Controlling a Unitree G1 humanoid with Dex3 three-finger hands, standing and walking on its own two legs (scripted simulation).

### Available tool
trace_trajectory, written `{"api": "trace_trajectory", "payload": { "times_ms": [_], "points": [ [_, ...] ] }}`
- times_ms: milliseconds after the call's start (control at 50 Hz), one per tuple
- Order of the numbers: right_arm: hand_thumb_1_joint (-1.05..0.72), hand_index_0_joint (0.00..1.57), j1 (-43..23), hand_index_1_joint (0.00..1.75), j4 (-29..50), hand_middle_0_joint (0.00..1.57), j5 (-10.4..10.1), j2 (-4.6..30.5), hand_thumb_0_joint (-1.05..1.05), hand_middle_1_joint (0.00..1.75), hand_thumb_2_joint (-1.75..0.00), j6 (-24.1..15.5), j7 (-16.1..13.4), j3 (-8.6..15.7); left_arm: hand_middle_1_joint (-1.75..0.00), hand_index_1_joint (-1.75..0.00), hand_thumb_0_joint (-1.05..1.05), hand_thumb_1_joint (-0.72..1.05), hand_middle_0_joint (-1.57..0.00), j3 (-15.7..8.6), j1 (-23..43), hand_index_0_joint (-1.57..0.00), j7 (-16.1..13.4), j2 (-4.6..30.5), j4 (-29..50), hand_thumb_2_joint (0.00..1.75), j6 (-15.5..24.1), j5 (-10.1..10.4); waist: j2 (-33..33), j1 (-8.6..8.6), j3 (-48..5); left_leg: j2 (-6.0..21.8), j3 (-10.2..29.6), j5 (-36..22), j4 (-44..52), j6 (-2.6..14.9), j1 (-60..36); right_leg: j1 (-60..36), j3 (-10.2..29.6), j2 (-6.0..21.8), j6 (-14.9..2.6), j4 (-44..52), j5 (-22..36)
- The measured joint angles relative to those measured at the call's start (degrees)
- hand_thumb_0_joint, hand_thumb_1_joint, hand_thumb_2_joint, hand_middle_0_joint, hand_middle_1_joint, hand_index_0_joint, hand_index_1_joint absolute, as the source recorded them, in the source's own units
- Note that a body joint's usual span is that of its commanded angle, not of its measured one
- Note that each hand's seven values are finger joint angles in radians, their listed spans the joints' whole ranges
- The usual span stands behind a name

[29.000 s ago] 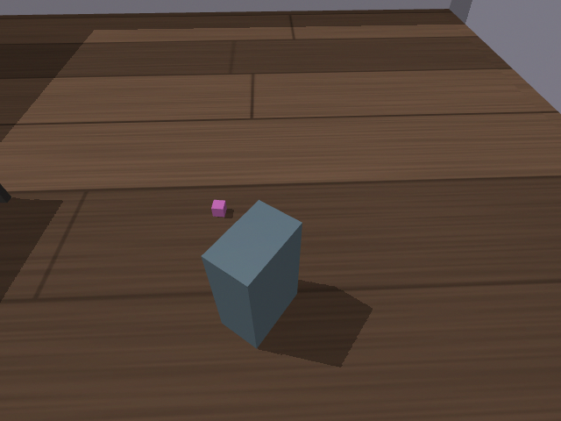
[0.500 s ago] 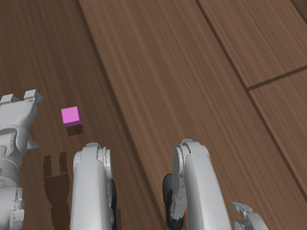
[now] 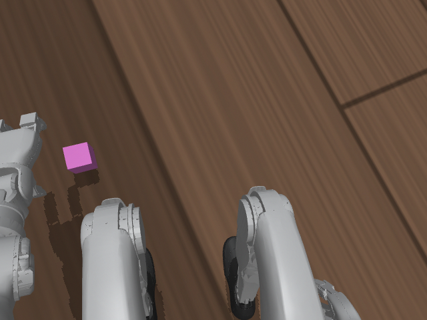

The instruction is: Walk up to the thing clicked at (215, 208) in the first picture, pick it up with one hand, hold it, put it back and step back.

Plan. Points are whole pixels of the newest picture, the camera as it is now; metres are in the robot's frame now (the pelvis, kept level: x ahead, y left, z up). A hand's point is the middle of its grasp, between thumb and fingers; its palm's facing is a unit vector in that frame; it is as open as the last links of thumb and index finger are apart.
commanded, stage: rise first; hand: left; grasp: from above
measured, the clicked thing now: (81, 158) +0.45 +0.29 -0.32
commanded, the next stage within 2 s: approach in 0.56 s
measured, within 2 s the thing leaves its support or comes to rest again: neither
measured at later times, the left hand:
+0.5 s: hand (39, 164) +0.41 +0.33 -0.19, palm faces -0.41 -0.14 -0.90, open 14.3 cm
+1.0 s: hand (61, 146) +0.45 +0.30 -0.20, palm faces -0.39 -0.11 -0.92, open 14.4 cm
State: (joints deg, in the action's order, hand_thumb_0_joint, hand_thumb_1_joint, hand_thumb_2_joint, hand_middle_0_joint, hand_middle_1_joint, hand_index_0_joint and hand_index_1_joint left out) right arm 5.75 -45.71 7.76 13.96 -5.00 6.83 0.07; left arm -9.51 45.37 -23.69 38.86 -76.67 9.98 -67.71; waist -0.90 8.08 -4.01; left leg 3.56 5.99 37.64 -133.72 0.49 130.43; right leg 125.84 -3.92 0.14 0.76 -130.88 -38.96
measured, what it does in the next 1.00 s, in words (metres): stands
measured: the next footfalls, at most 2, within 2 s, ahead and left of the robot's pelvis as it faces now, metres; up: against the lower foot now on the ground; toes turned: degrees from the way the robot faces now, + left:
none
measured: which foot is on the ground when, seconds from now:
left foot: down 0.00-1.00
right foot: down 0.00-1.00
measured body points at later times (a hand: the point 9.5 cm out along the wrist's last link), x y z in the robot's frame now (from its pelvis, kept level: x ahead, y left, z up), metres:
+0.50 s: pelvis +0.00 +0.00 -0.02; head +0.24 +0.06 +0.36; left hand +0.43 +0.33 -0.14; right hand +0.09 -0.28 -0.14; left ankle +0.09 +0.13 -0.31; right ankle +0.10 -0.12 -0.31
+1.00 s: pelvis +0.00 +0.00 -0.03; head +0.25 +0.07 +0.35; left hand +0.47 +0.30 -0.15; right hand +0.07 -0.28 -0.13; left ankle +0.09 +0.13 -0.31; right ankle +0.10 -0.12 -0.31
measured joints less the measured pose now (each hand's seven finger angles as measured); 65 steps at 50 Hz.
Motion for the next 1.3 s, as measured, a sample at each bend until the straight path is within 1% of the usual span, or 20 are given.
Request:
{"api": "trace_trajectory", "payload": {
  "times_ms": [140, 300, 560, 720, 840, 920, 960, 1020, 1080, 1120, 1200, 1260, 1300],
  "points": [
    [-0.91, 0.2, 0.44, 0.29, -0.18, 0.2, 0.25, 0.47, 0.0, 0.3, -0.91, 0.32, 0.44, 0.11, -1.0, -0.99, 0.0, -0.53, -0.1, -0.91, -0.11, -0.1, -0.14, 0.53, 0.3, 0.98, 0.98, -0.24, -0.32, 0.37, 0.56, 0.03, 0.3, 0.75, -1.19, -0.11, 0.52, 0.47, -0.17, -0.12, 0.0, -1.03, -0.64],
    [-0.91, 0.2, 0.33, 0.29, -0.08, 0.2, 0.53, 1.26, 0.0, 0.3, -0.91, 0.49, 0.81, 0.15, -0.99, -0.98, 0.0, -0.54, -0.1, -1.24, -0.2, -0.09, -1.0, 1.0, -0.46, 0.99, 1.51, -0.7, -0.57, 0.78, 0.88, -0.04, 0.54, 1.0, -2.4, -0.22, 1.25, 1.17, -0.28, -0.15, -0.04, -2.21, -0.89],
    [-0.91, 0.2, -0.25, 0.29, 0.31, 0.2, 1.05, 1.51, 0.0, 0.3, -0.91, -0.25, 1.14, -0.49, -0.98, -0.98, 0.0, -0.55, -0.09, -1.69, 0.75, -0.09, -2.62, 1.44, -2.2, 1.01, 0.99, -0.52, -0.86, 1.38, 1.54, -0.07, 0.93, 0.9, -3.73, -0.27, 2.37, 2.23, -0.5, -0.29, -0.02, -3.36, -0.67],
    [-0.9, 0.2, -0.22, 0.29, 0.25, 0.2, 1.19, 1.21, 0.0, 0.3, -0.9, -0.31, 1.45, -1.08, -0.98, -0.98, 0.0, -0.56, -0.09, -1.88, 1.33, -0.08, -2.68, 1.95, -3.29, 1.02, 0.76, -0.72, -0.91, 1.89, 1.69, -0.16, 1.2, 1.05, -4.44, -0.24, 2.81, 2.46, -0.69, -0.31, 0.08, -3.87, -0.81],
    [-0.9, 0.2, 0.08, 0.29, 0.12, 0.2, 1.32, 1.26, 0.0, 0.3, -0.9, -0.64, 1.78, -1.62, -0.97, -0.97, 0.0, -0.57, -0.09, 0.2, 2.68, -0.07, -2.79, 2.09, -4.67, 1.03, 0.72, -0.8, -1.1, 2.25, 2.06, -0.23, 1.17, 1.01, -4.77, -0.2, 3.05, 2.65, -0.63, -0.29, 0.14, -4.2, -0.82],
    [-0.9, 0.2, 0.33, 0.29, 0.27, 0.2, 1.75, 1.49, 0.0, 0.3, -0.9, -1.39, 2.0, -2.37, -0.96, -0.97, 0.0, -0.57, -0.09, 2.02, 5.27, -0.07, -3.78, 2.28, -6.67, 1.03, 0.26, -1.17, -1.42, 3.2, 2.47, -0.28, 1.35, 0.84, -5.06, -0.26, 3.45, 2.99, -0.76, -0.31, 0.11, -4.43, -0.63],
    [-0.9, 0.2, 0.45, 0.29, 0.36, 0.2, 2.0, 1.62, 0.0, 0.3, -0.9, -1.77, 2.1, -2.88, -0.96, -0.97, 0.0, -0.57, -0.09, 2.54, 7.0, -0.07, -4.43, 2.29, -7.67, 1.03, -0.31, -1.28, -1.63, 3.93, 2.69, -0.24, 1.49, 0.8, -5.23, -0.3, 3.63, 3.18, -0.86, -0.38, 0.1, -4.52, -0.5],
    [-0.9, 0.2, 0.83, 0.29, 0.71, 0.2, 2.22, 1.82, 0.0, 0.3, -0.9, -2.03, 2.24, -3.42, -0.96, -0.97, 0.0, -0.58, -0.1, 2.22, 9.21, -0.07, -5.34, 2.19, -8.26, 1.04, -1.73, -1.64, -1.62, 5.29, 2.75, -0.18, 1.75, 0.86, -5.47, -0.38, 3.9, 3.43, -1.08, -0.49, 0.06, -4.59, -0.4],
    [-0.9, 0.2, 1.38, 0.29, 1.21, 0.2, 2.13, 2.09, 0.0, 0.3, -0.9, -1.76, 2.42, -3.83, -0.95, -0.97, 0.0, -0.58, -0.1, 0.92, 10.99, -0.07, -5.77, 2.19, -8.81, 1.05, -3.75, -1.78, -1.11, 6.59, 2.47, -0.01, 2.0, 1.06, -5.53, -0.4, 4.05, 3.62, -1.29, -0.69, 0.04, -4.44, -0.35],
    [-0.9, 0.2, 1.85, 0.29, 1.48, 0.2, 1.87, 2.28, 0.0, 0.3, -0.9, -1.42, 2.57, -4.01, -0.95, -0.97, 0.0, -0.58, -0.1, 0.0, 11.87, -0.07, -5.4, 2.33, -9.3, 1.05, -5.12, -1.57, -0.5, 7.24, 2.17, 0.12, 2.1, 1.2, -5.43, -0.38, 4.11, 3.73, -1.38, -0.83, 0.05, -4.21, -0.32],
    [-0.9, 0.2, 2.8, 0.29, 1.7, 0.2, 1.09, 2.58, 0.0, 0.3, -0.9, -0.71, 2.96, -4.37, -0.95, -0.97, 0.0, -0.59, -0.1, -0.08, 12.57, -0.07, -3.28, 2.81, -10.49, 1.05, -7.13, -0.1, 0.76, 7.7, 2.17, 0.41, 2.13, 1.43, -5.01, -0.26, 3.8, 3.58, -1.43, -1.09, 0.12, -3.65, -0.25],
    [-0.9, 0.2, 3.41, 0.29, 1.9, 0.2, 0.57, 2.65, 0.0, 0.3, -0.9, -0.31, 3.41, -4.65, -0.96, -0.97, 0.0, -0.58, -0.1, -0.07, 11.18, -0.07, -0.82, 3.19, -9.89, 1.04, -7.03, 1.24, 1.26, 7.43, 3.11, 0.53, 2.14, 1.44, -4.81, -0.2, 3.15, 3.02, -1.44, -1.21, 0.19, -3.4, -0.13],
    [-0.9, 0.2, 3.83, 0.29, 2.07, 0.2, 0.4, 2.6, 0.0, 0.3, -0.9, -0.05, 3.77, -4.72, -0.96, -0.97, 0.0, -0.57, -0.1, -0.66, 9.38, -0.08, 0.72, 3.33, -9.14, 1.03, -5.91, 2.03, 1.36, 7.03, 3.74, 0.47, 2.2, 1.3, -4.8, -0.27, 2.87, 2.74, -1.49, -1.18, 0.14, -3.41, -0.03]
  ]
}}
